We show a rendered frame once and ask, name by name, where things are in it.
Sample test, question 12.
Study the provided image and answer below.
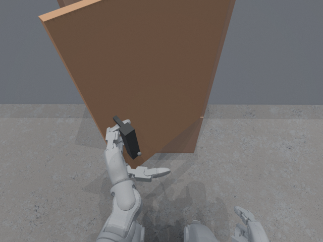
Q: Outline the robot left hand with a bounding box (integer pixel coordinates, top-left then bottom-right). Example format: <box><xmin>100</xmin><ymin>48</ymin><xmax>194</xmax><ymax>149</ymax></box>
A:
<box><xmin>103</xmin><ymin>119</ymin><xmax>171</xmax><ymax>186</ymax></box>

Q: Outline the robot left forearm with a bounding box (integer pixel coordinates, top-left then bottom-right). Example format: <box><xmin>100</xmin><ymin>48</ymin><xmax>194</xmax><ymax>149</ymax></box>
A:
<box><xmin>96</xmin><ymin>180</ymin><xmax>143</xmax><ymax>242</ymax></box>

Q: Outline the right robot shin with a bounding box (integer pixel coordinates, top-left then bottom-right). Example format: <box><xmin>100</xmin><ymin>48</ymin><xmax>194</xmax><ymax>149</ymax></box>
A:
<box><xmin>191</xmin><ymin>220</ymin><xmax>201</xmax><ymax>224</ymax></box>

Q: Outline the cupboard door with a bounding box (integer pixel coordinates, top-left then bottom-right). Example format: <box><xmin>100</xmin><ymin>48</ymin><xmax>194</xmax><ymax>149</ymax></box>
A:
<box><xmin>38</xmin><ymin>0</ymin><xmax>230</xmax><ymax>169</ymax></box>

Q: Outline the robot left thigh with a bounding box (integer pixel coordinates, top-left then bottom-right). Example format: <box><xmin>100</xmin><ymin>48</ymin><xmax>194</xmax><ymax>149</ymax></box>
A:
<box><xmin>132</xmin><ymin>223</ymin><xmax>145</xmax><ymax>242</ymax></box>

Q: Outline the handle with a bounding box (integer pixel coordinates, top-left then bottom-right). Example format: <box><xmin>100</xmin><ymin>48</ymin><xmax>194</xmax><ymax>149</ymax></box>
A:
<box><xmin>113</xmin><ymin>116</ymin><xmax>140</xmax><ymax>159</ymax></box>

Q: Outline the robot right hand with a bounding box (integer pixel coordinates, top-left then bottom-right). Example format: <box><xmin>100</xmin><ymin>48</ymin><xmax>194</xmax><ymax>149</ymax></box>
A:
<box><xmin>232</xmin><ymin>206</ymin><xmax>270</xmax><ymax>242</ymax></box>

